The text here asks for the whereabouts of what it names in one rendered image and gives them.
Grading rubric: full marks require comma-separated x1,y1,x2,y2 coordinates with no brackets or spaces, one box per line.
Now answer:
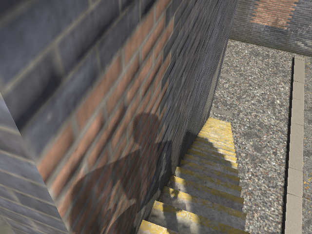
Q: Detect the stairs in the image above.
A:
137,117,251,234

